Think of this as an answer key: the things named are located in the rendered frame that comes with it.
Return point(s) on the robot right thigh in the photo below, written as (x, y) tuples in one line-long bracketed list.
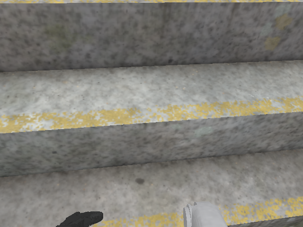
[(203, 214)]

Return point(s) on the robot left hand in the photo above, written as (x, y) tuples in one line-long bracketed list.
[(85, 219)]

